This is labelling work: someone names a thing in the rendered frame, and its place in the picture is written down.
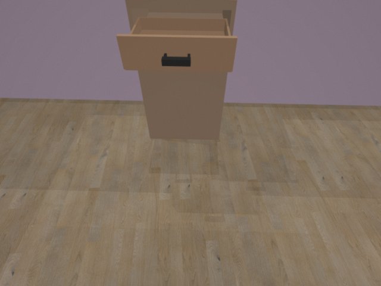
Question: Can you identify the drawer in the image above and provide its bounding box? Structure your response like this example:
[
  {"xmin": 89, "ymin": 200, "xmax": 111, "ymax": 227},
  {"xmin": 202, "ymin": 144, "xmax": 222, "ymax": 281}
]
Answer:
[{"xmin": 116, "ymin": 17, "xmax": 238, "ymax": 72}]

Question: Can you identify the handle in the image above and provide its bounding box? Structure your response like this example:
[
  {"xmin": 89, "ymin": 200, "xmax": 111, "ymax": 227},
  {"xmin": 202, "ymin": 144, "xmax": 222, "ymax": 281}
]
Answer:
[{"xmin": 161, "ymin": 53, "xmax": 191, "ymax": 67}]

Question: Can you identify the cabinet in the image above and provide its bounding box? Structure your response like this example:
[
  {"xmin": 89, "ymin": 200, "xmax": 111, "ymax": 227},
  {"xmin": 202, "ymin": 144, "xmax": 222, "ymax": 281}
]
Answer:
[{"xmin": 125, "ymin": 0, "xmax": 237, "ymax": 140}]

